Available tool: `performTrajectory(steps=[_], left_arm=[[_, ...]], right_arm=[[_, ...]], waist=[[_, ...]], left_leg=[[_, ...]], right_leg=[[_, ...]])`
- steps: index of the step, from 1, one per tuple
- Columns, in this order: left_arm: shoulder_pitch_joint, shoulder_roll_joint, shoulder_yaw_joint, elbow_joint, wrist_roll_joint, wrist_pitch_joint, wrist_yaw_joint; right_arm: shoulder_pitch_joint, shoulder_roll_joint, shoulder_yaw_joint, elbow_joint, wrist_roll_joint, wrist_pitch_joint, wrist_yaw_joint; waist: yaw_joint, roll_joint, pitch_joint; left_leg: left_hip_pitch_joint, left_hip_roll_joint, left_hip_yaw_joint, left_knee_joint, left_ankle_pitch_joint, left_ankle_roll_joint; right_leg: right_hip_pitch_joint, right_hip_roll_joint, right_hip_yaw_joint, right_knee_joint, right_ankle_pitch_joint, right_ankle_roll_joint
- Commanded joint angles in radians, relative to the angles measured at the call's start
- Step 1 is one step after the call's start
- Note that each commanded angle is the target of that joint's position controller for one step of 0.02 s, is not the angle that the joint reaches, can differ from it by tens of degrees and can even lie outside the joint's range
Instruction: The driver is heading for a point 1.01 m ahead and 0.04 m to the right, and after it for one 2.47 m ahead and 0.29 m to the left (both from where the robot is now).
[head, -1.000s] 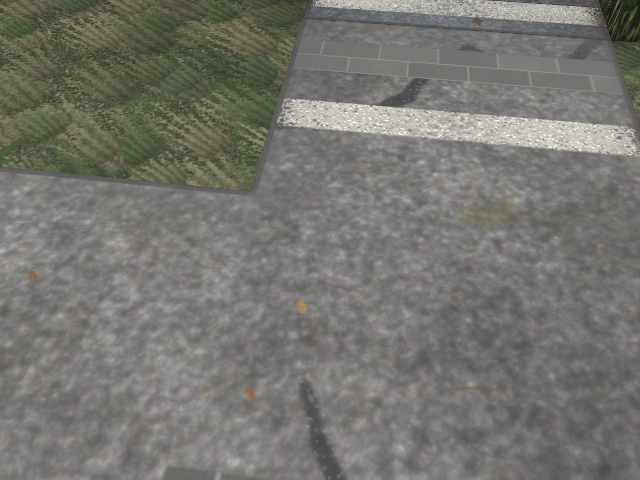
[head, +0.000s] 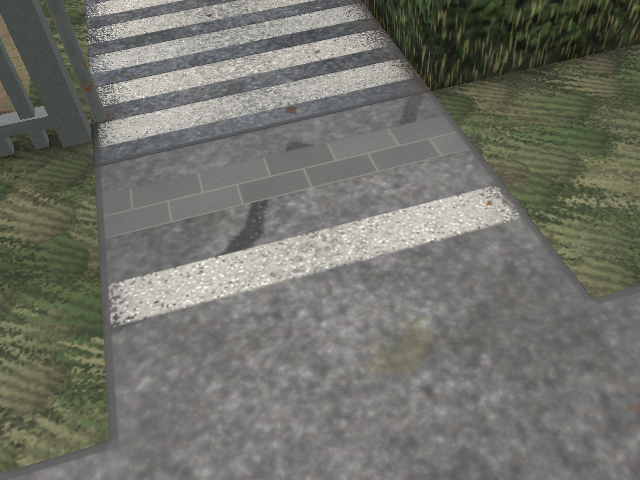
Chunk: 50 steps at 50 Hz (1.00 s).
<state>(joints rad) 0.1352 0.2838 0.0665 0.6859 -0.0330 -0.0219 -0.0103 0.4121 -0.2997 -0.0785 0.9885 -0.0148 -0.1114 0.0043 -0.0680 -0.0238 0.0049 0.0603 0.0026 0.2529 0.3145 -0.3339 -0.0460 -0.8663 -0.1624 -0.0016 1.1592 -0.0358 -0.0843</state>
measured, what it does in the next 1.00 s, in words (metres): walks ahead: right foot, then left foot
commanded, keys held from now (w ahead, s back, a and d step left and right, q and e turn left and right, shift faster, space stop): w+e+shift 0.24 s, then w+shift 0.02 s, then w+q+shift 0.64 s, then q+shift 0.10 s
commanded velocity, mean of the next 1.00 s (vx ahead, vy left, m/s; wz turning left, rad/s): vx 0.97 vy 0.00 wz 0.07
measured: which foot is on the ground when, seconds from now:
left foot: down 0.00-0.16, up 0.18-0.66, down 0.68-1.00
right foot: up 0.00-0.14, down 0.16-0.66, up 0.68-1.00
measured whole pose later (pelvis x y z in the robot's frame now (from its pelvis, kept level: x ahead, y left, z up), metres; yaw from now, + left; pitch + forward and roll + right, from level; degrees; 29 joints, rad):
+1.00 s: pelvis +0.87 -0.16 +0.01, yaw +8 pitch +1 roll -1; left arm -0.02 0.22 -0.01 0.51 0.03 -0.15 0.01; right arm 0.44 -0.22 -0.05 0.79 0.05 -0.05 0.00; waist -0.11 -0.01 0.03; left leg -0.10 -0.19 -0.24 0.46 -0.34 0.13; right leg -0.69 -0.04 0.20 0.63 0.04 0.04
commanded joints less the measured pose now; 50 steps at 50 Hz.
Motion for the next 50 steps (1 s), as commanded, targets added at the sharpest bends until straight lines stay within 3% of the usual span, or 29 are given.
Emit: performTrajectory(steps=[1,3,5,7,8,9,10,11,12,13,14,16,19,24,27,31,33,34,35,36,37,38,39,40,42,44,46,48,50], left_arm=[[-0.004,0.008,-0.010,-0.062,0.005,-0.003,-0.030],[-0.058,0.021,-0.008,-0.086,0.000,-0.015,-0.052],[-0.014,0.070,0.013,-0.093,-0.010,-0.015,-0.058],[0.268,0.184,0.068,-0.043,-0.024,0.000,-0.053],[0.511,0.263,0.114,0.030,-0.027,0.008,-0.035],[0.454,0.317,0.120,0.056,-0.023,0.018,-0.027],[0.377,0.272,0.070,-0.014,0.020,-0.025,-0.042],[0.384,0.156,0.054,-0.034,0.022,-0.048,-0.051],[0.389,0.143,0.051,-0.014,0.032,-0.071,-0.058],[0.327,0.108,0.037,-0.015,0.029,-0.088,-0.062],[0.236,0.105,0.033,-0.031,0.034,-0.093,-0.053],[0.169,0.075,0.018,-0.039,0.032,-0.093,-0.029],[0.248,0.053,0.006,0.004,0.031,-0.106,-0.002],[0.362,0.046,-0.010,0.065,0.035,-0.112,0.026],[0.368,0.066,-0.009,0.097,0.044,-0.116,0.031],[0.308,0.139,0.005,0.098,0.079,-0.089,0.055],[0.215,0.175,0.020,0.072,0.101,-0.069,0.080],[0.066,0.216,0.032,0.027,0.098,-0.066,0.078],[0.005,0.049,-0.014,-0.007,0.110,-0.098,0.043],[0.173,-0.059,-0.055,-0.087,0.007,-0.139,0.008],[0.119,0.039,-0.055,-0.099,-0.009,-0.177,-0.014],[0.051,0.068,-0.048,-0.126,-0.019,-0.188,-0.022],[0.035,0.055,-0.050,-0.121,0.014,-0.186,-0.017],[0.046,0.052,-0.048,-0.117,0.042,-0.175,-0.009],[0.079,0.072,-0.038,-0.114,0.049,-0.145,0.010],[-0.009,0.068,-0.043,-0.157,0.063,-0.132,0.029],[-0.145,0.018,-0.058,-0.210,0.083,-0.134,0.031],[-0.207,-0.010,-0.055,-0.240,0.073,-0.135,0.027],[-0.207,0.034,-0.027,-0.252,0.041,-0.130,0.028]], right_arm=[[-0.207,-0.131,-0.010,-0.139,0.005,-0.026,-0.015],[-0.185,-0.178,-0.020,-0.148,0.008,-0.011,-0.018],[-0.180,-0.234,-0.034,-0.166,0.012,0.012,-0.021],[-0.213,-0.269,-0.045,-0.193,0.027,0.037,-0.019],[-0.253,-0.242,-0.038,-0.212,0.036,0.034,-0.013],[-0.257,-0.026,0.020,-0.249,0.019,-0.007,-0.001],[-0.135,0.044,0.052,-0.353,0.041,-0.068,0.011],[-0.300,-0.082,0.035,-0.377,0.057,-0.101,0.017],[-0.364,-0.085,0.030,-0.403,0.075,-0.104,0.015],[-0.346,-0.066,0.034,-0.375,0.056,-0.087,0.003],[-0.272,-0.044,0.035,-0.354,0.046,-0.067,0.005],[-0.206,-0.053,0.026,-0.307,0.040,-0.016,0.010],[-0.324,-0.011,0.042,-0.331,0.024,0.018,-0.002],[-0.522,0.005,0.050,-0.371,0.043,-0.003,0.027],[-0.544,-0.003,0.042,-0.380,0.063,-0.018,0.060],[-0.454,-0.065,0.010,-0.387,0.072,-0.022,0.089],[-0.141,-0.145,-0.028,-0.316,0.078,0.012,0.076],[0.187,-0.189,-0.048,-0.230,0.071,0.028,0.059],[0.296,-0.157,-0.022,-0.163,0.052,0.046,0.044],[0.172,-0.151,-0.017,-0.212,-0.001,0.022,0.045],[0.129,-0.089,-0.018,-0.251,0.001,0.024,0.032],[0.088,-0.065,-0.010,-0.265,-0.002,0.014,0.030],[0.007,-0.065,-0.008,-0.284,0.009,0.003,0.041],[-0.062,-0.082,-0.011,-0.307,0.016,-0.004,0.041],[-0.116,-0.076,-0.008,-0.323,0.028,0.001,0.032],[-0.106,-0.056,0.001,-0.320,0.047,0.003,0.016],[-0.091,-0.075,-0.004,-0.304,0.060,0.015,-0.006],[-0.007,-0.093,-0.015,-0.267,0.064,0.043,-0.015],[0.036,-0.089,-0.019,-0.244,0.071,0.068,-0.023]], waist=[[0.095,-0.004,0.169],[0.080,-0.014,0.171],[0.119,0.051,0.100],[0.273,0.126,-0.064],[0.387,0.074,-0.157],[0.266,-0.346,-0.006],[0.092,-0.467,-0.266],[0.172,-0.231,-0.242],[0.142,-0.071,-0.108],[0.093,0.107,-0.086],[0.027,0.110,-0.073],[-0.003,0.096,-0.014],[0.067,0.055,0.064],[0.189,0.003,0.117],[0.185,-0.016,0.137],[0.090,-0.119,0.020],[-0.084,-0.173,-0.105],[-0.258,-0.119,-0.185],[-0.234,0.226,-0.165],[-0.031,0.492,-0.285],[-0.081,0.257,-0.276],[-0.031,0.069,-0.168],[0.048,-0.133,-0.068],[0.096,-0.149,-0.025],[0.143,-0.092,0.050],[0.120,-0.062,0.095],[0.064,0.001,0.119],[-0.001,0.063,0.045],[-0.012,0.118,-0.009]], left_leg=[[-0.207,0.256,-0.017,-0.221,0.233,0.140],[-0.102,0.260,0.031,-0.181,0.416,0.128],[-0.002,0.271,0.055,-0.024,0.981,0.123],[-0.055,0.284,0.042,0.386,1.336,0.134],[-0.258,0.227,0.019,0.758,1.168,0.104],[-0.617,-0.036,-0.040,1.276,-0.096,0.062],[-0.916,-0.109,-0.344,1.440,-0.249,0.083],[-0.944,-0.041,-0.423,1.360,-0.111,0.146],[-0.963,-0.023,-0.396,1.268,-0.054,0.159],[-0.871,0.042,-0.403,1.173,0.004,0.158],[-0.781,0.082,-0.412,1.098,0.064,0.143],[-0.700,0.146,-0.381,0.997,0.107,0.105],[-0.780,0.170,-0.319,0.843,0.262,0.066],[-0.806,0.095,-0.239,0.440,0.639,0.085],[-0.792,0.031,-0.221,0.288,0.673,0.117],[-0.645,-0.101,-0.080,0.281,0.518,0.169],[-0.369,-0.136,-0.067,0.369,0.359,0.205],[-0.044,-0.059,-0.200,0.316,0.395,0.264],[0.193,0.003,-0.331,0.414,0.327,0.294],[0.415,0.203,-0.987,0.200,-0.141,0.528],[0.384,0.227,-1.139,-0.036,-0.388,0.489],[0.232,0.221,-1.097,-0.082,-0.355,0.444],[0.011,0.185,-1.035,-0.106,-0.266,0.417],[-0.149,0.136,-0.979,-0.115,-0.186,0.423],[-0.343,0.060,-0.845,-0.139,-0.036,0.418],[-0.492,0.001,-0.714,-0.139,0.121,0.395],[-0.607,-0.078,-0.607,-0.094,0.301,0.337],[-0.600,-0.117,-0.600,-0.005,0.406,0.255],[-0.470,-0.124,-0.666,0.096,0.379,0.207]], right_leg=[[0.095,-0.034,-0.003,-0.156,0.136,-0.017],[0.136,-0.003,-0.081,-0.269,0.121,-0.041],[0.267,0.088,-0.185,-0.289,0.009,-0.066],[0.637,0.194,-0.221,-0.285,-0.156,-0.111],[0.993,0.222,-0.141,-0.391,-0.136,-0.156],[1.066,0.117,0.163,-0.515,-0.055,-0.235],[1.244,-0.070,0.858,-0.812,-0.530,-0.434],[1.198,-0.094,0.928,-0.942,-0.655,-0.337],[1.063,-0.092,0.882,-0.965,-0.613,-0.298],[0.921,-0.069,0.770,-0.931,-0.552,-0.247],[0.780,-0.047,0.680,-0.895,-0.498,-0.242],[0.619,0.007,0.487,-0.918,-0.374,-0.210],[0.583,0.050,0.276,-0.957,-0.115,-0.178],[0.720,0.075,0.054,-1.033,0.064,-0.029],[0.846,0.051,-0.035,-1.053,0.198,0.025],[1.046,0.014,-0.112,-0.851,0.996,0.094],[1.000,-0.018,-0.116,-0.482,1.364,0.104],[0.790,0.006,-0.116,-0.080,1.288,0.109],[0.389,0.199,-0.075,0.430,-0.063,0.097],[-0.026,0.303,0.139,0.698,-0.579,0.126],[-0.064,0.239,0.211,0.562,-0.426,0.036],[-0.039,0.203,0.201,0.440,-0.346,0.004],[0.045,0.169,0.183,0.328,-0.294,-0.004],[0.116,0.146,0.190,0.245,-0.275,0.015],[0.185,0.104,0.166,0.124,-0.264,0.064],[0.254,0.086,0.110,-0.085,-0.207,0.102],[0.392,0.135,0.046,-0.351,0.000,0.126],[0.548,0.236,0.008,-0.536,0.175,0.140],[0.593,0.286,0.040,-0.669,0.187,0.151]])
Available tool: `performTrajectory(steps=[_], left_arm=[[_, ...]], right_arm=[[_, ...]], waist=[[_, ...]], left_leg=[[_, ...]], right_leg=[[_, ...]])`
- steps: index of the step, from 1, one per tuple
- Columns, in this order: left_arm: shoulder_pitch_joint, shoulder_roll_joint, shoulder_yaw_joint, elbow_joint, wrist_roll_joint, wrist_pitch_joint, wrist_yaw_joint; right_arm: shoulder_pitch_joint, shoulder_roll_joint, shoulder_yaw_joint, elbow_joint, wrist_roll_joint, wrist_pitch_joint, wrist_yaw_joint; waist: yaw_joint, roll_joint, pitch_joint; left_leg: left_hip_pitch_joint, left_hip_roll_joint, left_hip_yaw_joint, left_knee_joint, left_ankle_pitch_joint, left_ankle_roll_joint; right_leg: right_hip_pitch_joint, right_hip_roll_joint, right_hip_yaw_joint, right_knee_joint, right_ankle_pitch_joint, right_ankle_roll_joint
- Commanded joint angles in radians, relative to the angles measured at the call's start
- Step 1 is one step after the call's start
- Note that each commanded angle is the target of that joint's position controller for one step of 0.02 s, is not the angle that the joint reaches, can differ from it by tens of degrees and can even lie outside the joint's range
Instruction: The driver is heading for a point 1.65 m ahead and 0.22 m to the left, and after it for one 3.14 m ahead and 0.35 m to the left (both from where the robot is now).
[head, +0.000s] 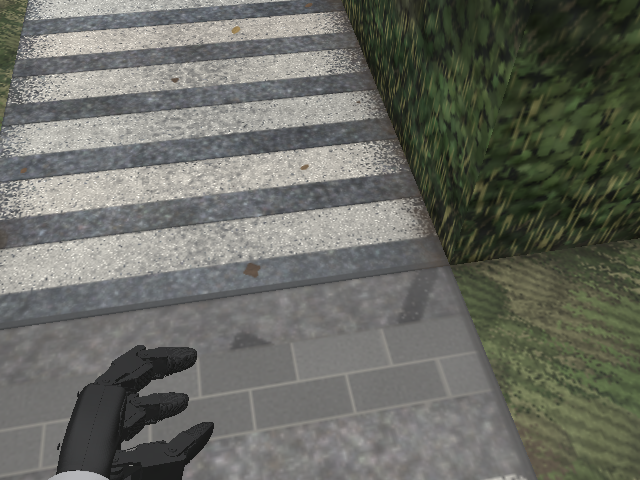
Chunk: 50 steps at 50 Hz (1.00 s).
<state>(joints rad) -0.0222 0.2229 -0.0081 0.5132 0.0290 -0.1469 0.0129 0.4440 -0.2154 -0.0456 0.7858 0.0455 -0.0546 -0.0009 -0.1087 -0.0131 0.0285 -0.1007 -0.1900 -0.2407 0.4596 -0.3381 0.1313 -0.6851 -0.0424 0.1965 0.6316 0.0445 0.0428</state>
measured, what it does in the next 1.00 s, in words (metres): walks ahead: right foot, then left foot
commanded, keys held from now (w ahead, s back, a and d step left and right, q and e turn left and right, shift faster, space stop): q+shift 0.32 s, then shift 0.14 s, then e+shift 0.54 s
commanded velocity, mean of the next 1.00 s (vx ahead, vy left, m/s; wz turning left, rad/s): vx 0.16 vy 0.00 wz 0.19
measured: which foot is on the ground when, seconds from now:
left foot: down 0.00-0.08, up 0.10-0.48, down 0.50-0.92, up 0.94-1.00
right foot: up 0.00-0.06, down 0.08-0.50, up 0.52-0.90, down 0.92-1.00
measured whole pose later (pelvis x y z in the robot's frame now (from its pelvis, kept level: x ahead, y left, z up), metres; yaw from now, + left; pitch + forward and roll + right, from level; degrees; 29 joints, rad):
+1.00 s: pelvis +0.24 -0.06 -0.01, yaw +8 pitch +2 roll +2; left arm 0.23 0.29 0.08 0.68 0.02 0.03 -0.01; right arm 0.07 -0.30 -0.10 0.72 -0.01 0.03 -0.04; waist 0.02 0.03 0.03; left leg -0.47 0.08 0.07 0.98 -0.51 -0.06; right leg -0.36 -0.01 -0.03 0.66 -0.35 -0.05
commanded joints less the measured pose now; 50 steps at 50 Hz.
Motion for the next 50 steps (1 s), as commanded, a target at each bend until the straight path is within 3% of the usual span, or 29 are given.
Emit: performTrajectory(steps=[1,3,4,5,6,7,8,9,11,12,13,16,22,24,25,26,27,28,29,32,35,38,42,45,46,47,48,49,50], left_arm=[[-0.060,0.116,0.060,-0.087,-0.033,-0.006,0.006],[0.066,0.156,0.088,-0.063,-0.030,-0.015,0.015],[0.297,0.184,0.096,-0.016,-0.014,-0.014,0.016],[0.403,0.229,0.092,-0.004,0.018,0.002,0.010],[0.395,0.230,0.093,0.015,0.016,0.016,-0.006],[0.273,0.190,0.098,-0.019,0.002,0.034,0.005],[0.217,0.109,0.075,-0.021,-0.005,0.055,0.021],[0.190,0.098,0.063,-0.014,-0.006,0.074,0.029],[0.135,0.123,0.073,0.031,-0.008,0.085,0.027],[0.128,0.139,0.082,0.053,-0.007,0.082,0.022],[0.125,0.159,0.091,0.072,-0.005,0.079,0.018],[0.093,0.203,0.111,0.101,-0.013,0.082,0.015],[0.109,0.255,0.122,0.156,-0.059,0.090,-0.008],[0.141,0.228,0.110,0.182,-0.071,0.094,-0.011],[0.207,0.172,0.088,0.208,-0.049,0.094,-0.017],[0.264,0.096,0.049,0.186,0.011,0.095,-0.033],[0.262,0.128,0.058,0.205,-0.011,0.107,-0.032],[0.217,0.183,0.072,0.206,-0.049,0.123,-0.027],[0.214,0.186,0.079,0.213,-0.059,0.137,-0.018],[0.261,0.227,0.105,0.236,-0.047,0.169,0.009],[0.253,0.173,0.101,0.214,-0.056,0.183,0.018],[0.207,0.123,0.086,0.169,-0.049,0.191,0.005],[0.222,0.138,0.093,0.131,-0.047,0.197,-0.024],[0.298,0.138,0.108,0.138,-0.045,0.207,-0.036],[0.340,0.166,0.124,0.152,-0.036,0.207,-0.027],[0.372,0.295,0.161,0.139,-0.030,0.200,-0.005],[0.360,0.375,0.169,0.103,-0.001,0.178,-0.006],[0.370,0.335,0.162,0.099,0.012,0.151,-0.019],[0.327,0.330,0.160,0.095,0.007,0.135,-0.014]], right_arm=[[0.002,-0.165,-0.052,-0.040,0.011,0.020,-0.022],[-0.079,-0.162,-0.056,-0.073,0.008,0.029,-0.033],[-0.115,-0.116,-0.042,-0.112,-0.019,0.032,-0.033],[0.029,0.012,-0.005,-0.142,-0.059,0.034,-0.027],[0.180,-0.122,-0.010,-0.163,-0.024,0.030,-0.006],[0.081,-0.192,-0.029,-0.167,0.000,0.043,-0.001],[-0.060,-0.226,-0.041,-0.185,-0.005,0.061,-0.009],[-0.131,-0.223,-0.048,-0.203,-0.016,0.078,-0.015],[-0.145,-0.159,-0.039,-0.227,-0.013,0.100,-0.012],[-0.154,-0.119,-0.029,-0.236,-0.014,0.100,-0.014],[-0.167,-0.103,-0.025,-0.242,-0.019,0.097,-0.017],[-0.183,-0.136,-0.033,-0.233,-0.025,0.098,-0.008],[-0.292,-0.174,-0.043,-0.263,-0.035,0.107,0.022],[-0.264,-0.171,-0.047,-0.250,-0.043,0.095,0.023],[-0.227,-0.211,-0.057,-0.244,-0.048,0.087,0.012],[-0.228,-0.282,-0.055,-0.277,-0.073,0.082,-0.005],[-0.234,-0.201,-0.026,-0.265,-0.090,0.072,-0.006],[-0.245,-0.175,-0.020,-0.241,-0.093,0.061,0.004],[-0.288,-0.176,-0.022,-0.221,-0.085,0.051,0.006],[-0.371,-0.218,-0.038,-0.215,-0.075,0.048,-0.014],[-0.371,-0.166,-0.032,-0.201,-0.072,0.054,-0.038],[-0.369,-0.165,-0.042,-0.181,-0.070,0.060,-0.054],[-0.370,-0.198,-0.064,-0.158,-0.055,0.064,-0.051],[-0.400,-0.201,-0.074,-0.140,-0.026,0.067,-0.045],[-0.363,-0.169,-0.071,-0.118,-0.022,0.070,-0.040],[-0.343,-0.127,-0.064,-0.127,-0.049,0.074,-0.033],[-0.465,-0.107,-0.051,-0.207,-0.071,0.068,-0.038],[-0.518,-0.143,-0.061,-0.210,-0.067,0.062,-0.041],[-0.512,-0.149,-0.064,-0.206,-0.060,0.054,-0.044]], waist=[[0.034,0.124,-0.038],[0.135,0.141,-0.131],[0.225,0.139,-0.315],[0.160,-0.191,-0.503],[0.109,-0.351,-0.675],[0.125,-0.286,-0.580],[0.155,-0.142,-0.384],[0.143,-0.047,-0.268],[0.087,-0.057,-0.098],[0.083,-0.085,-0.072],[0.085,-0.099,-0.081],[0.077,-0.082,-0.162],[0.099,-0.101,-0.130],[0.087,-0.076,-0.131],[0.089,0.026,-0.154],[0.126,0.303,-0.224],[0.087,0.238,-0.307],[0.075,0.173,-0.235],[0.095,0.156,-0.179],[0.128,0.156,-0.121],[0.118,0.131,-0.115],[0.100,0.138,-0.124],[0.107,0.164,-0.145],[0.157,0.141,-0.146],[0.163,0.063,-0.121],[0.145,-0.223,-0.079],[0.159,-0.365,-0.066],[0.201,-0.209,-0.125],[0.165,-0.155,-0.109]], left_leg=[[-0.245,0.072,-0.201,0.014,0.394,0.006],[-0.177,0.052,-0.179,0.273,0.516,-0.076],[-0.257,0.043,-0.120,0.567,0.345,-0.118],[-0.500,-0.053,-0.006,0.920,-0.492,-0.163],[-0.591,0.071,-0.035,1.158,-0.425,-0.178],[-0.681,0.164,0.021,1.196,-0.282,-0.200],[-0.721,0.198,0.102,1.118,-0.178,-0.212],[-0.696,0.218,0.134,1.090,-0.127,-0.224],[-0.588,0.256,0.167,0.903,-0.122,-0.220],[-0.557,0.260,0.194,0.825,-0.118,-0.220],[-0.544,0.267,0.208,0.760,-0.097,-0.219],[-0.464,0.297,0.204,0.591,0.073,-0.191],[-0.273,0.229,0.259,0.247,0.127,-0.120],[-0.120,0.183,0.275,0.044,0.225,-0.075],[0.031,0.244,0.185,-0.034,0.461,-0.040],[0.217,0.555,-0.141,-0.020,0.851,0.090],[0.107,0.619,-0.155,-0.061,0.733,0.213],[0.024,0.550,-0.074,-0.090,0.584,0.187],[-0.021,0.501,0.000,-0.101,0.479,0.133],[-0.138,0.483,0.115,-0.127,0.500,0.111],[-0.083,0.501,0.165,-0.141,0.418,0.112],[-0.055,0.520,0.212,-0.136,0.392,0.108],[-0.037,0.559,0.257,-0.106,0.436,0.087],[-0.077,0.545,0.333,0.004,0.367,-0.001],[-0.151,0.485,0.385,0.126,0.236,-0.068],[-0.387,0.355,0.486,0.424,-0.044,-0.174],[-0.662,0.190,0.348,0.662,-0.345,-0.225],[-0.697,0.191,0.203,0.781,-0.332,-0.202],[-0.700,0.199,0.151,0.788,-0.249,-0.184]], right_leg=[[0.414,0.167,-0.137,-0.201,0.094,0.019],[0.568,0.127,-0.126,-0.301,0.216,-0.017],[0.852,-0.046,-0.022,-0.182,0.347,-0.089],[1.147,-0.383,0.312,-0.025,0.915,-0.237],[1.227,-0.565,0.597,-0.047,0.641,-0.377],[1.132,-0.478,0.533,-0.133,0.204,-0.388],[0.949,-0.365,0.319,-0.181,0.096,-0.320],[0.785,-0.298,0.210,-0.210,0.115,-0.279],[0.506,-0.213,0.027,-0.279,0.176,-0.239],[0.449,-0.205,-0.031,-0.316,0.224,-0.243],[0.446,-0.218,-0.060,-0.336,0.277,-0.258],[0.483,-0.270,-0.126,-0.338,0.258,-0.268],[0.470,-0.268,-0.217,-0.285,0.078,-0.221],[0.433,-0.222,-0.247,-0.176,0.003,-0.166],[0.346,-0.154,-0.304,-0.054,-0.110,-0.099],[0.128,-0.044,-0.352,0.224,-0.661,0.004],[0.137,-0.051,-0.203,0.342,-0.731,0.032],[0.150,-0.055,-0.174,0.380,-0.691,0.030],[0.141,-0.054,-0.162,0.381,-0.643,0.027],[0.175,-0.020,-0.183,0.508,-0.526,0.053],[0.111,-0.039,-0.191,0.489,-0.466,0.061],[0.145,-0.061,-0.212,0.352,-0.450,0.049],[0.245,-0.051,-0.262,0.201,-0.444,0.002],[0.384,-0.009,-0.314,-0.017,-0.314,-0.063],[0.459,0.014,-0.268,-0.122,-0.211,-0.108],[0.573,-0.177,0.044,-0.237,0.163,-0.202],[0.614,-0.329,0.381,-0.290,0.307,-0.388],[0.638,-0.326,0.351,-0.309,0.217,-0.407],[0.634,-0.274,0.289,-0.298,0.182,-0.354]])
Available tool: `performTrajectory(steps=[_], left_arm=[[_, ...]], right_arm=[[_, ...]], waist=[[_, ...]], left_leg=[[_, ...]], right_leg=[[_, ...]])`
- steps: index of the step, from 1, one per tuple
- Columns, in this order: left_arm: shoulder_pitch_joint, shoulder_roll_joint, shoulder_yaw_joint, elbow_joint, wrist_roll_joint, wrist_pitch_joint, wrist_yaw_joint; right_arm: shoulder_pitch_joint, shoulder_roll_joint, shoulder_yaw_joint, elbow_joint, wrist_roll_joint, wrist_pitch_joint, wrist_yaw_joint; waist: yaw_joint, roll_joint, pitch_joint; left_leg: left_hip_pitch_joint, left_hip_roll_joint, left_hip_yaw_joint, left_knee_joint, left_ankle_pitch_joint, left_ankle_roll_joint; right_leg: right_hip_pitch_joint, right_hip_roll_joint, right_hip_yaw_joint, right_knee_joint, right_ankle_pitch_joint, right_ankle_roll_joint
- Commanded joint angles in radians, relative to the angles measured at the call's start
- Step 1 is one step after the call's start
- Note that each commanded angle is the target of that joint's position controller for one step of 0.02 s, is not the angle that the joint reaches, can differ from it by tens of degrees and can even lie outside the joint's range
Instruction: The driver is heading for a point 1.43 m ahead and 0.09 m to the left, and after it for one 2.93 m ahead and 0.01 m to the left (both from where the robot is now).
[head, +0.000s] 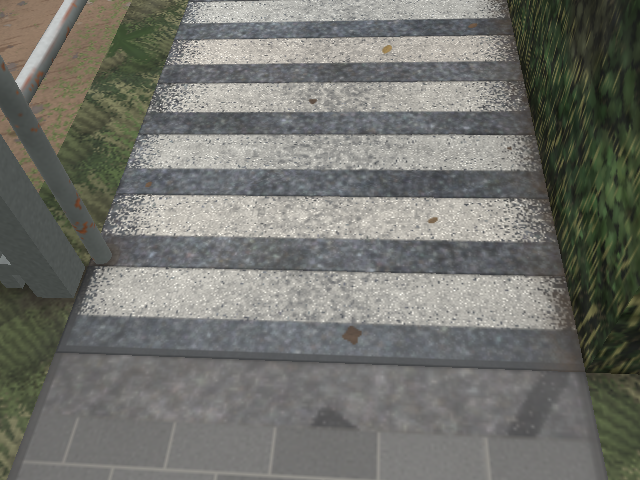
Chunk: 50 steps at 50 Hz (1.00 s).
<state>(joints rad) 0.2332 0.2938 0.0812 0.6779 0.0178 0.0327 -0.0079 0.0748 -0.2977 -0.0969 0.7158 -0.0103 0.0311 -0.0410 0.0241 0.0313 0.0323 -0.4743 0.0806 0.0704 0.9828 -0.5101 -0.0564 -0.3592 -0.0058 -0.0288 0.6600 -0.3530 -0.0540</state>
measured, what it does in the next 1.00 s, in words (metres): walks ahead, turning left: left foot, then left foot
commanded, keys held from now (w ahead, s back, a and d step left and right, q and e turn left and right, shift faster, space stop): e+shift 0.14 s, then shift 0.10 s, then q+shift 0.20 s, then w+q+shift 0.52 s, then w+shift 0.02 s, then w+e+shift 0.02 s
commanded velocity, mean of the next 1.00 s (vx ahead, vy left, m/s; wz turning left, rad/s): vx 0.35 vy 0.00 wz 0.20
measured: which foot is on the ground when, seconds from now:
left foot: up 0.00-0.40, down 0.42-0.58, up 0.60-0.98, down 1.00-1.00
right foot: down 0.00-1.00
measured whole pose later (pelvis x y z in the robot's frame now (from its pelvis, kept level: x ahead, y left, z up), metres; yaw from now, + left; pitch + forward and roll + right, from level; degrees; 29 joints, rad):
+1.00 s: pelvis +0.29 +0.12 -0.04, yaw +17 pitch +2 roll -1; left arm 0.47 0.30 0.06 0.85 0.01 -0.06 0.01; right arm 0.05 -0.30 -0.03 0.54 0.06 -0.03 0.07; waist 0.06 0.02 0.05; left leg -0.66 0.01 0.10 0.81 -0.21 0.15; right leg 0.22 -0.15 -0.24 0.60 -0.49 0.08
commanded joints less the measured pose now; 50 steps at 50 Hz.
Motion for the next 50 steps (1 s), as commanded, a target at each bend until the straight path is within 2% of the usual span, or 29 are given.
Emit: performTrajectory(steps=[1,2,3,4,7,10,13,17,19,21,22,23,24,25,26,27,28,29,30,31,32,36,40,43,44,46,48,49,50], left_arm=[[0.002,0.232,0.066,-0.082,-0.012,-0.044,0.017],[-0.051,0.197,0.053,-0.097,-0.035,-0.034,0.028],[-0.068,0.179,0.045,-0.109,-0.040,-0.026,0.038],[-0.055,0.156,0.039,-0.110,-0.046,-0.021,0.048],[-0.028,0.184,0.046,-0.122,-0.037,-0.014,0.069],[-0.039,0.189,0.042,-0.134,-0.031,-0.004,0.079],[-0.050,0.173,0.026,-0.137,-0.016,0.004,0.073],[-0.079,0.066,-0.031,-0.103,0.014,-0.009,0.040],[-0.092,0.097,-0.028,-0.082,0.013,-0.018,0.030],[-0.054,0.153,-0.009,-0.074,0.014,-0.028,0.038],[-0.013,0.157,-0.003,-0.081,0.026,-0.034,0.043],[-0.017,0.129,-0.008,-0.093,0.032,-0.038,0.048],[-0.053,0.120,-0.008,-0.107,0.015,-0.045,0.046],[-0.086,0.107,-0.008,-0.113,-0.011,-0.055,0.038],[-0.106,0.091,-0.010,-0.121,-0.033,-0.070,0.030],[-0.101,0.074,-0.013,-0.121,-0.039,-0.088,0.026],[-0.050,0.089,-0.005,-0.107,-0.024,-0.105,0.023],[0.079,0.137,0.018,-0.069,-0.011,-0.123,0.019],[0.208,0.198,0.041,-0.018,-0.002,-0.126,0.021],[0.146,0.193,0.046,-0.016,-0.009,-0.127,0.018],[0.112,0.129,0.028,-0.034,-0.010,-0.128,0.025],[0.118,0.098,0.014,-0.004,-0.013,-0.129,0.027],[0.118,0.123,0.010,0.036,-0.004,-0.134,0.020],[0.148,0.160,0.015,0.068,-0.009,-0.133,0.021],[0.145,0.179,0.017,0.075,-0.011,-0.130,0.019],[0.147,0.238,0.028,0.083,-0.014,-0.123,0.019],[0.140,0.289,0.040,0.081,-0.014,-0.104,0.024],[0.113,0.275,0.033,0.061,-0.020,-0.112,0.026],[0.178,0.109,-0.017,0.058,0.005,-0.133,0.023]], right_arm=[[-0.101,-0.080,-0.020,-0.111,-0.010,-0.034,-0.012],[-0.075,-0.101,-0.028,-0.101,-0.019,-0.035,-0.019],[-0.058,-0.099,-0.030,-0.096,-0.019,-0.037,-0.016],[-0.044,-0.078,-0.024,-0.094,-0.005,-0.038,-0.011],[-0.086,-0.040,-0.004,-0.101,-0.003,-0.045,-0.003],[-0.061,-0.055,0.000,-0.076,0.003,-0.043,0.005],[-0.050,-0.063,0.004,-0.066,0.005,-0.039,0.016],[-0.012,-0.037,0.027,-0.050,0.000,-0.051,0.031],[-0.009,-0.050,0.028,-0.054,0.004,-0.056,0.036],[-0.038,-0.137,0.013,-0.088,0.001,-0.059,0.038],[-0.033,-0.205,-0.003,-0.099,0.008,-0.059,0.039],[0.022,-0.194,-0.008,-0.074,0.030,-0.056,0.039],[0.096,-0.173,-0.009,-0.058,0.045,-0.056,0.040],[0.150,-0.158,-0.005,-0.047,0.042,-0.058,0.042],[0.154,-0.163,-0.004,-0.053,0.040,-0.062,0.040],[0.117,-0.174,-0.007,-0.069,0.043,-0.073,0.040],[0.053,-0.169,-0.008,-0.103,0.038,-0.079,0.039],[-0.041,-0.131,0.000,-0.154,0.043,-0.074,0.034],[-0.096,-0.058,0.020,-0.205,0.058,-0.078,0.032],[-0.060,-0.059,0.026,-0.211,0.058,-0.086,0.037],[-0.005,-0.087,0.019,-0.201,0.054,-0.087,0.043],[0.049,-0.055,0.034,-0.198,0.049,-0.071,0.070],[-0.046,-0.031,0.055,-0.237,0.055,-0.070,0.097],[-0.145,-0.010,0.073,-0.264,0.054,-0.077,0.121],[-0.146,-0.009,0.073,-0.262,0.056,-0.080,0.128],[-0.104,-0.051,0.054,-0.253,0.058,-0.079,0.128],[0.133,-0.160,-0.003,-0.212,0.074,-0.068,0.111],[0.390,-0.241,-0.053,-0.139,0.072,-0.050,0.095],[0.461,-0.267,-0.053,-0.068,0.071,-0.036,0.069]], waist=[[-0.009,-0.126,-0.111],[-0.032,-0.126,-0.118],[-0.044,-0.138,-0.139],[-0.046,-0.133,-0.158],[-0.025,-0.117,-0.164],[-0.015,-0.165,-0.174],[-0.004,-0.190,-0.153],[0.003,-0.183,-0.140],[-0.012,-0.175,-0.083],[0.011,-0.111,-0.065],[0.053,-0.011,-0.075],[0.050,0.081,-0.130],[0.020,0.114,-0.126],[-0.005,0.126,-0.068],[-0.001,0.163,0.002],[0.020,0.196,0.043],[0.063,0.177,0.022],[0.132,0.104,-0.029],[0.171,-0.063,-0.051],[0.117,-0.188,-0.010],[0.075,-0.123,-0.004],[0.048,-0.074,0.028],[0.057,-0.101,0.102],[0.080,-0.083,0.153],[0.067,-0.081,0.156],[0.009,-0.149,0.085],[-0.153,-0.243,-0.076],[-0.288,-0.208,-0.192],[-0.224,0.039,-0.194]], left_leg=[[-0.322,-0.055,-0.175,0.236,0.019,0.007],[-0.297,-0.051,-0.181,0.205,0.079,0.004],[-0.250,-0.066,-0.175,0.207,0.119,-0.003],[-0.242,-0.082,-0.175,0.184,0.160,-0.006],[-0.239,-0.128,-0.188,0.008,0.202,-0.020],[-0.172,-0.128,-0.178,-0.104,0.241,-0.036],[-0.092,-0.109,-0.158,-0.152,0.230,-0.035],[0.129,-0.051,-0.120,-0.299,0.222,-0.006],[0.214,-0.075,-0.086,-0.469,0.326,0.023],[0.211,-0.038,-0.171,-0.498,0.593,0.069],[0.219,0.013,-0.258,-0.471,0.770,0.122],[0.209,0.022,-0.320,-0.511,0.531,0.192],[0.209,0.046,-0.428,-0.574,0.111,0.248],[0.177,0.090,-0.556,-0.661,-0.262,0.284],[0.114,0.114,-0.646,-0.727,-0.390,0.300],[0.045,0.105,-0.661,-0.750,-0.350,0.289],[-0.053,0.047,-0.601,-0.706,-0.263,0.246],[-0.257,-0.042,-0.469,-0.593,-0.154,0.161],[-0.469,-0.146,-0.260,-0.322,0.011,0.063],[-0.566,-0.079,-0.241,-0.079,0.037,0.081],[-0.598,-0.018,-0.246,0.064,0.080,0.086],[-0.641,0.051,-0.200,0.291,0.215,0.076],[-0.558,0.073,-0.121,0.205,0.371,0.048],[-0.418,0.059,-0.019,-0.012,0.449,0.085],[-0.343,0.036,0.019,-0.076,0.440,0.112],[-0.154,-0.064,0.109,-0.120,0.386,0.166],[0.190,-0.166,0.151,-0.118,0.261,0.222],[0.587,-0.177,0.073,-0.232,0.322,0.280],[0.891,-0.022,-0.232,-0.244,0.272,0.302]], right_leg=[[0.300,-0.261,0.440,-0.305,0.559,-0.197],[0.277,-0.239,0.407,-0.295,0.563,-0.166],[0.253,-0.213,0.387,-0.287,0.591,-0.154],[0.265,-0.197,0.383,-0.286,0.569,-0.155],[0.304,-0.172,0.419,-0.275,0.528,-0.153],[0.285,-0.166,0.413,-0.264,0.454,-0.140],[0.222,-0.171,0.419,-0.258,0.418,-0.146],[0.119,-0.171,0.366,-0.250,0.416,-0.150],[0.081,-0.142,0.330,-0.241,0.325,-0.125],[0.116,-0.087,0.311,-0.194,0.197,-0.067],[0.100,-0.011,0.241,-0.128,0.113,-0.030],[0.107,0.065,0.121,-0.075,-0.069,0.015],[0.056,0.083,0.081,-0.017,-0.207,0.025],[-0.008,0.069,0.078,0.005,-0.248,0.020],[-0.016,0.060,0.092,-0.013,-0.236,0.008],[0.053,0.047,0.107,-0.072,-0.171,-0.003],[0.208,0.019,0.130,-0.170,-0.111,-0.018],[0.473,-0.063,0.203,-0.283,-0.152,-0.050],[0.680,-0.223,0.411,-0.425,-0.290,-0.106],[0.644,-0.383,0.614,-0.452,-0.309,-0.160],[0.604,-0.406,0.586,-0.443,-0.284,-0.176],[0.540,-0.328,0.288,-0.479,-0.024,-0.109],[0.403,-0.251,0.013,-0.521,0.175,-0.072],[0.349,-0.237,-0.113,-0.570,0.235,-0.044],[0.348,-0.234,-0.156,-0.561,0.360,-0.035],[0.401,-0.246,-0.208,-0.437,0.989,-0.024],[0.381,-0.274,-0.223,-0.091,1.429,-0.007],[0.184,-0.249,-0.208,0.197,1.336,0.019],[-0.179,-0.134,-0.143,0.591,0.108,0.058]])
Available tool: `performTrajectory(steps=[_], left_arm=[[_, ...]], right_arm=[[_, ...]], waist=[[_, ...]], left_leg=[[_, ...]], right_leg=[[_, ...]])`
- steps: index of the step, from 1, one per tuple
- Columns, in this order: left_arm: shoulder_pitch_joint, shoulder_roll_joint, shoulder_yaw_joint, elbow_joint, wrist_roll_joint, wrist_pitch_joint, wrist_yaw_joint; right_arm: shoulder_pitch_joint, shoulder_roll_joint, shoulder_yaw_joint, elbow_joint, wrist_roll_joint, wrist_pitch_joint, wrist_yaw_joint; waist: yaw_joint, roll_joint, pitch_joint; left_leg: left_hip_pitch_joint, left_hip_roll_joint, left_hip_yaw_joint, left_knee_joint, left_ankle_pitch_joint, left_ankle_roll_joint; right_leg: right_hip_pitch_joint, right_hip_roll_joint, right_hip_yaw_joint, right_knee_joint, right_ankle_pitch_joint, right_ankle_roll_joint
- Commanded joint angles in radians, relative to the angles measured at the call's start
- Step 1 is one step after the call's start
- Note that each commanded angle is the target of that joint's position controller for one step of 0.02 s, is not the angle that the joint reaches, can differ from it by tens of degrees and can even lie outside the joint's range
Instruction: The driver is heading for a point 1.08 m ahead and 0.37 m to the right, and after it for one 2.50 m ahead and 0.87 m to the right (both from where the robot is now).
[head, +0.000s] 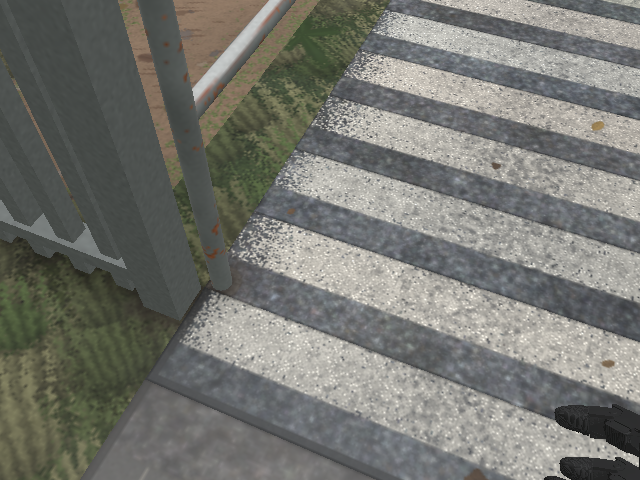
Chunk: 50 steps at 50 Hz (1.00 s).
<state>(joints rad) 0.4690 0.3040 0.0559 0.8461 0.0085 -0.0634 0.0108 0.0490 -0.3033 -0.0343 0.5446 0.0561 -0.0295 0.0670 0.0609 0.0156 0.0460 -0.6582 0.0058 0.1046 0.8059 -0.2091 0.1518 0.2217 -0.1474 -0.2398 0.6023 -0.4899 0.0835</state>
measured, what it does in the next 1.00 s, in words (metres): walks ahead, turning right: right foot, then left foot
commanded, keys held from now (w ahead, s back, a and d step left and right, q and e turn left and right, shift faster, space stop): w+e+shift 1.00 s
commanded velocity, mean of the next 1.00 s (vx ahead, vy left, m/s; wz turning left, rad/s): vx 0.97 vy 0.00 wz -0.60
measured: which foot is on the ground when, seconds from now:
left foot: down 0.00-0.44, up 0.46-0.84, down 0.86-1.00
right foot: down 0.00-0.00, up 0.02-0.44, down 0.46-0.84, up 0.86-1.00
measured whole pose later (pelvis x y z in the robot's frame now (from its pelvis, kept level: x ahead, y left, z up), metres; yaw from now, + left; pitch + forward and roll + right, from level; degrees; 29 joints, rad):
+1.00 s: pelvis +0.87 -0.01 +0.04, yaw -40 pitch +1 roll +2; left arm 0.31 0.26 0.05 0.67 -0.04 -0.04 0.00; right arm 0.26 -0.28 -0.07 0.65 0.00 -0.11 -0.01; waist -0.02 -0.04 0.02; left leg -0.32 0.01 -0.02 0.56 -0.26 -0.04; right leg -0.54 0.03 0.06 1.51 -0.34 -0.06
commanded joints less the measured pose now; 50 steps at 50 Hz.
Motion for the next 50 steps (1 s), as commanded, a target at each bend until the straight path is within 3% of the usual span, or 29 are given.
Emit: performTrajectory(steps=[1,2,3,4,6,8,13,15,18,21,22,23,24,25,26,28,31,33,35,36,39,40,42,43,44,45,46,48,50], left_arm=[[0.018,0.020,-0.033,-0.191,-0.022,-0.085,-0.009],[-0.153,0.163,-0.002,-0.186,-0.075,-0.110,-0.007],[-0.232,0.144,-0.008,-0.221,-0.102,-0.113,0.000],[-0.247,0.109,-0.021,-0.216,-0.084,-0.105,0.008],[-0.135,0.096,-0.014,-0.166,-0.065,-0.052,-0.006],[-0.100,0.067,-0.006,-0.125,-0.072,-0.002,-0.016],[-0.282,0.042,-0.004,-0.170,-0.054,-0.001,-0.026],[-0.342,0.015,-0.011,-0.181,-0.050,-0.016,-0.048],[-0.380,0.032,0.001,-0.202,-0.052,-0.042,-0.082],[-0.246,0.086,0.032,-0.189,-0.065,-0.005,-0.095],[-0.040,0.138,0.058,-0.146,-0.064,0.016,-0.086],[0.287,0.209,0.089,-0.058,-0.056,0.034,-0.068],[0.398,0.142,0.055,0.035,-0.037,0.040,-0.052],[0.224,0.101,0.031,-0.024,0.014,0.014,-0.054],[0.137,0.074,0.031,-0.091,0.011,0.005,-0.048],[-0.027,0.048,0.024,-0.161,-0.010,-0.024,-0.050],[-0.161,0.070,0.031,-0.199,-0.020,-0.043,-0.028],[-0.130,0.057,0.032,-0.175,-0.046,-0.043,-0.005],[-0.153,0.113,0.049,-0.175,-0.031,-0.021,0.007],[-0.119,0.114,0.050,-0.174,-0.028,-0.012,0.009],[-0.046,0.072,0.047,-0.147,-0.062,0.013,0.015],[-0.047,0.078,0.060,-0.156,-0.063,0.023,0.016],[-0.101,0.048,0.053,-0.193,-0.049,0.030,0.002],[-0.159,0.014,0.027,-0.229,-0.022,0.017,-0.018],[-0.018,-0.065,-0.015,-0.277,-0.053,-0.003,-0.023],[-0.039,-0.022,-0.023,-0.273,-0.105,-0.008,-0.009],[-0.107,0.032,-0.008,-0.257,-0.103,-0.012,-0.003],[-0.201,0.006,0.001,-0.271,-0.035,-0.005,0.003],[-0.216,-0.037,0.005,-0.303,-0.040,0.024,-0.016]], right_arm=[[0.446,-0.328,-0.105,0.060,-0.022,0.002,-0.041],[0.474,-0.211,-0.090,0.064,-0.041,-0.017,-0.032],[0.441,-0.199,-0.082,0.085,-0.044,-0.037,-0.031],[0.355,-0.171,-0.068,0.089,-0.049,-0.056,-0.027],[0.223,-0.071,-0.035,0.089,-0.080,-0.078,-0.025],[0.210,-0.015,-0.023,0.123,-0.073,-0.093,-0.022],[0.242,-0.043,-0.028,0.157,-0.081,-0.121,-0.048],[0.312,-0.046,-0.020,0.188,-0.080,-0.128,-0.074],[0.321,-0.134,-0.032,0.202,-0.098,-0.113,-0.114],[0.284,-0.186,-0.048,0.193,-0.083,-0.055,-0.171],[0.201,-0.210,-0.054,0.172,-0.086,-0.043,-0.181],[0.047,-0.223,-0.060,0.127,-0.086,-0.043,-0.174],[-0.052,-0.029,-0.009,0.096,-0.084,-0.076,-0.118],[0.116,0.108,0.032,0.021,-0.043,-0.115,-0.079],[0.165,0.049,0.044,-0.007,-0.031,-0.159,-0.045],[0.127,-0.032,0.021,-0.024,-0.037,-0.179,-0.019],[0.109,-0.097,-0.006,-0.008,-0.055,-0.134,-0.060],[0.007,-0.064,0.011,-0.047,-0.064,-0.121,-0.093],[-0.067,0.012,0.037,-0.069,-0.101,-0.109,-0.089],[-0.104,0.017,0.037,-0.087,-0.093,-0.104,-0.083],[-0.103,-0.040,-0.005,-0.084,-0.018,-0.104,-0.088],[-0.111,-0.047,-0.010,-0.098,-0.013,-0.110,-0.081],[0.102,-0.118,-0.059,-0.041,-0.003,-0.136,-0.073],[0.365,-0.189,-0.081,0.023,-0.045,-0.133,-0.085],[0.470,-0.255,-0.100,0.056,-0.060,-0.129,-0.083],[0.399,-0.220,-0.103,0.013,-0.050,-0.124,-0.080],[0.352,-0.156,-0.095,0.006,-0.065,-0.101,-0.085],[0.371,-0.101,-0.085,0.066,-0.067,-0.069,-0.077],[0.358,-0.019,-0.055,0.126,-0.053,-0.074,-0.078]], waist=[[-0.137,0.298,-0.492],[-0.248,0.083,-0.455],[-0.217,0.049,-0.253],[-0.157,-0.050,-0.153],[-0.039,0.008,-0.070],[-0.016,0.058,-0.018],[-0.061,0.034,0.086],[-0.091,0.004,0.065],[-0.083,0.030,0.032],[0.032,0.130,-0.062],[0.145,0.142,-0.110],[0.307,0.077,-0.184],[0.296,-0.286,-0.077],[0.054,-0.427,-0.114],[0.040,-0.272,-0.219],[-0.079,0.125,-0.065],[-0.131,0.105,0.051],[-0.087,0.060,0.103],[-0.046,-0.022,0.061],[-0.010,-0.037,0.039],[0.018,-0.093,-0.024],[0.009,-0.136,-0.031],[-0.118,-0.144,-0.165],[-0.214,-0.025,-0.330],[-0.155,0.370,-0.527],[-0.176,0.417,-0.467],[-0.194,0.330,-0.309],[-0.171,0.057,-0.107],[-0.120,0.028,-0.014]], left_leg=[[1.254,0.314,-0.951,-0.409,-0.441,0.271],[1.168,0.331,-1.002,-0.558,-0.606,0.207],[0.971,0.333,-0.888,-0.587,-0.549,0.171],[0.755,0.321,-0.764,-0.585,-0.423,0.143],[0.474,0.243,-0.497,-0.574,-0.280,0.096],[0.370,0.191,-0.291,-0.601,-0.117,0.038],[0.319,0.049,0.053,-0.683,0.334,-0.120],[0.425,0.062,0.082,-0.696,0.449,-0.156],[0.656,0.102,0.116,-0.632,0.903,-0.237],[0.765,0.170,0.125,-0.335,1.482,-0.248],[0.692,0.194,0.104,-0.127,1.561,-0.234],[0.514,0.159,0.074,0.290,1.406,-0.215],[0.158,-0.078,0.079,0.871,-0.013,-0.199],[-0.232,-0.142,-0.171,1.110,-0.378,-0.196],[-0.335,-0.113,-0.277,1.076,-0.319,-0.124],[-0.221,-0.019,-0.288,0.729,-0.120,-0.053],[-0.045,0.047,-0.287,0.451,-0.057,-0.146],[0.079,0.049,-0.212,0.170,0.026,-0.180],[0.280,0.007,-0.154,-0.083,0.183,-0.221],[0.350,-0.021,-0.134,-0.112,0.254,-0.237],[0.357,-0.027,-0.232,-0.308,0.230,-0.266],[0.349,-0.020,-0.241,-0.342,0.231,-0.245],[0.547,0.006,-0.233,-0.330,0.100,-0.179],[0.907,0.153,-0.353,-0.221,0.035,-0.122],[1.200,0.420,-0.947,-0.421,-0.452,0.037],[1.179,0.459,-1.152,-0.508,-0.748,0.055],[1.084,0.395,-0.976,-0.507,-0.642,0.019],[0.809,0.348,-0.680,-0.478,-0.222,-0.025],[0.638,0.262,-0.454,-0.462,-0.038,-0.071]], right_leg=[[-0.990,0.154,0.285,0.954,-0.068,-0.080],[-1.059,0.114,0.390,0.974,0.075,-0.107],[-1.099,0.083,0.358,0.937,0.131,-0.123],[-1.042,0.028,0.354,0.880,0.172,-0.132],[-0.902,-0.049,0.374,0.809,0.290,-0.140],[-0.888,-0.054,0.389,0.777,0.334,-0.133],[-0.901,0.060,0.280,0.420,0.667,-0.113],[-0.887,0.091,0.210,0.275,0.753,-0.128],[-0.862,0.163,0.112,0.086,0.780,-0.176],[-0.667,0.249,0.024,0.102,0.603,-0.195],[-0.482,0.246,0.053,0.128,0.520,-0.229],[-0.183,0.179,0.185,0.067,0.534,-0.307],[-0.033,0.140,0.252,0.020,0.663,-0.333],[0.085,0.091,0.688,0.006,0.368,-0.473],[0.124,-0.039,1.007,-0.226,-0.032,-0.555],[-0.223,-0.060,1.067,-0.428,-0.248,-0.478],[-0.552,0.080,0.871,-0.446,-0.025,-0.455],[-0.721,0.163,0.699,-0.446,0.165,-0.420],[-0.819,0.229,0.588,-0.398,0.239,-0.368],[-0.861,0.224,0.612,-0.387,0.154,-0.353],[-0.621,0.194,0.707,-0.262,0.090,-0.306],[-0.542,0.187,0.719,-0.231,0.104,-0.286],[-0.462,0.194,0.691,0.031,0.303,-0.234],[-0.662,0.227,0.587,0.395,0.270,-0.179],[-0.965,0.289,0.477,0.706,-0.083,-0.133],[-1.135,0.187,0.441,0.878,0.014,-0.144],[-1.203,0.160,0.410,0.959,0.103,-0.133],[-1.170,0.091,0.365,1.008,0.163,-0.131],[-1.116,0.050,0.370,0.990,0.216,-0.145]])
